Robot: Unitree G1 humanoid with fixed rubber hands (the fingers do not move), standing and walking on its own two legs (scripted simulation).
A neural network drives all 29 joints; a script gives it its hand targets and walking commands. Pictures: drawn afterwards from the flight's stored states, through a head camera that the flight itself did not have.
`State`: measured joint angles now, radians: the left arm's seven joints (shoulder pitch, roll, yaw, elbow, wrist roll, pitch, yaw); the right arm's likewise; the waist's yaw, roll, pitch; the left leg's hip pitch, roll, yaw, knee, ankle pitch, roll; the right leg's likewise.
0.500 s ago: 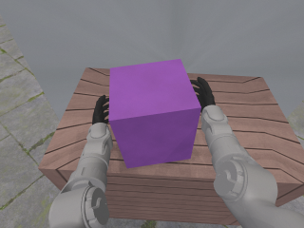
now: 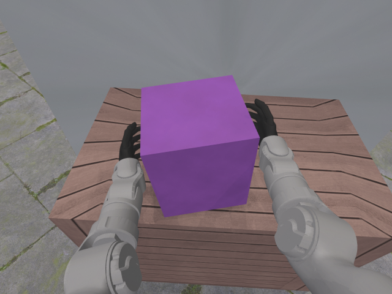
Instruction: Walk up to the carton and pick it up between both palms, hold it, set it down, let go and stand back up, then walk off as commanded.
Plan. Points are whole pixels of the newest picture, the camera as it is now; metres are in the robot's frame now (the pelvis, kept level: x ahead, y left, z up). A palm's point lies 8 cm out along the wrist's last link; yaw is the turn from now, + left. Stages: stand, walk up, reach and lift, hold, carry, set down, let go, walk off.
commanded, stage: reach and lift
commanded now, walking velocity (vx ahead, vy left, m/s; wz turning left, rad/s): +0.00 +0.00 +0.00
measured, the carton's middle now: (196, 149) +0.44 +0.05 +0.04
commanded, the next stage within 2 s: none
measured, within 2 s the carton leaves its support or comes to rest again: neither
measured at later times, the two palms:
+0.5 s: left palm (116, 152) +0.36 +0.20 +0.11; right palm (269, 133) +0.41 -0.09 +0.15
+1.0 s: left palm (108, 136) +0.36 +0.21 +0.14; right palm (268, 125) +0.41 -0.08 +0.17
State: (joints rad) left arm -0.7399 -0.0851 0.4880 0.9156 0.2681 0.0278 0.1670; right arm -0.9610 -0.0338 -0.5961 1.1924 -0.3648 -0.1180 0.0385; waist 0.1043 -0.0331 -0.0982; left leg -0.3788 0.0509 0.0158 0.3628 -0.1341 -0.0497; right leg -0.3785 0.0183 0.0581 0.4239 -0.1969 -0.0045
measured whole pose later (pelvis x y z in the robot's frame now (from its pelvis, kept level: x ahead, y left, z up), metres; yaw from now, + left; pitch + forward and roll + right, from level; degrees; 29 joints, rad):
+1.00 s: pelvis -0.01 +0.01 +0.00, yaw +0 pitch -2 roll +0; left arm -0.80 -0.02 0.48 0.80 0.27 0.28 0.10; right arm -0.93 -0.03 -0.33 1.15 -0.08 0.00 -0.09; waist 0.09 -0.05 -0.07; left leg -0.18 0.05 0.02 0.36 -0.14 -0.05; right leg -0.17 0.02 0.06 0.39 -0.19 0.00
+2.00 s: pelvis -0.02 +0.01 +0.00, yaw +0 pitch -7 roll +0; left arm -0.82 0.04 0.40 0.60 0.27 0.59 0.04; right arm -1.01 -0.05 -0.15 1.03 0.15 0.26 -0.17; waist -0.02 -0.07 -0.07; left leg -0.09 0.05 0.02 0.36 -0.14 -0.04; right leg -0.06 0.02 0.06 0.35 -0.17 0.01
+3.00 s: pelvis -0.02 +0.01 +0.00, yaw +0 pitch -7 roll +0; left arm -0.86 0.05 0.38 0.47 0.27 0.75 0.03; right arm -1.04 -0.11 -0.05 0.88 0.30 0.45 -0.23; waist -0.04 -0.04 -0.07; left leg -0.09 0.05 0.02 0.36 -0.14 -0.04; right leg -0.06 0.02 0.06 0.35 -0.17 0.01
